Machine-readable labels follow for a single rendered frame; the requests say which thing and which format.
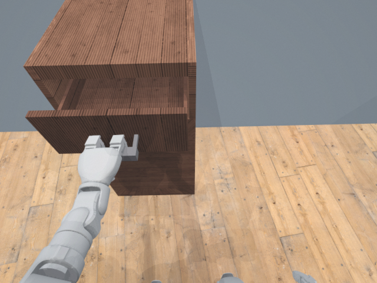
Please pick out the robot right hand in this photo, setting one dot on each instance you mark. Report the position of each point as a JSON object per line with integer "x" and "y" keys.
{"x": 303, "y": 278}

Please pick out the robot left hand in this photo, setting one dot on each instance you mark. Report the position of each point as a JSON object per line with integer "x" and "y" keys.
{"x": 98, "y": 163}

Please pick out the drawer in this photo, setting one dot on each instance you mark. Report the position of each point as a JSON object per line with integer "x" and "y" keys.
{"x": 155, "y": 108}

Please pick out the right robot shin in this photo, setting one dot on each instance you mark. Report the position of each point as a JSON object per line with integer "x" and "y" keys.
{"x": 227, "y": 275}

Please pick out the robot left forearm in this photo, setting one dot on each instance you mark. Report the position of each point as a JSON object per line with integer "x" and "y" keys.
{"x": 64, "y": 257}

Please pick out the cabinet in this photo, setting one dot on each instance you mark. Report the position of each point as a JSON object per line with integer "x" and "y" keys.
{"x": 125, "y": 39}

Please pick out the handle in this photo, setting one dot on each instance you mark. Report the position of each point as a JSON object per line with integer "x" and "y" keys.
{"x": 131, "y": 153}

